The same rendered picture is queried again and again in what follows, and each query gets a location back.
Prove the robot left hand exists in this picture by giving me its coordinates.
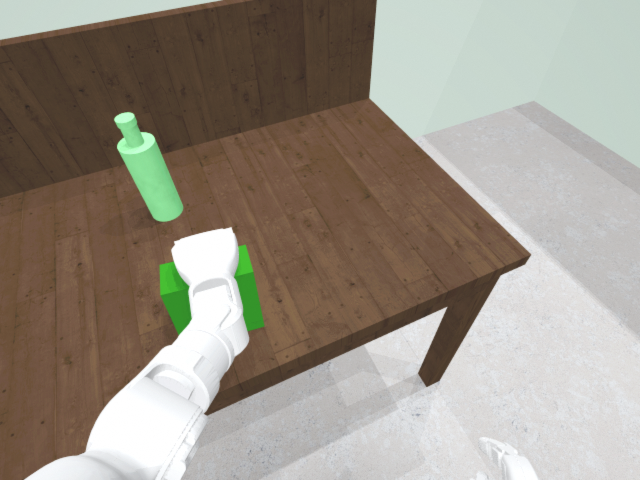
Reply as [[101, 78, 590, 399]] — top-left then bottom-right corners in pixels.
[[171, 227, 239, 286]]

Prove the left robot upper arm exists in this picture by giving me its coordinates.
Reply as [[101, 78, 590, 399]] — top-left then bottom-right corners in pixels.
[[24, 377, 208, 480]]

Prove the sponge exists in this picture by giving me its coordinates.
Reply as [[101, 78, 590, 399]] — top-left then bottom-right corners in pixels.
[[160, 245, 265, 335]]

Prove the table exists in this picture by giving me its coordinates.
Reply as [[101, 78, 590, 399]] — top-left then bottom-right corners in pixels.
[[0, 0, 531, 480]]

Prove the left robot forearm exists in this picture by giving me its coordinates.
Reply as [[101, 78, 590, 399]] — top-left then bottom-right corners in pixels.
[[86, 272, 249, 451]]

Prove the robot right hand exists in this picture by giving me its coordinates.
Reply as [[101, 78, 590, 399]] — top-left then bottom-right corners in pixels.
[[470, 437, 539, 480]]

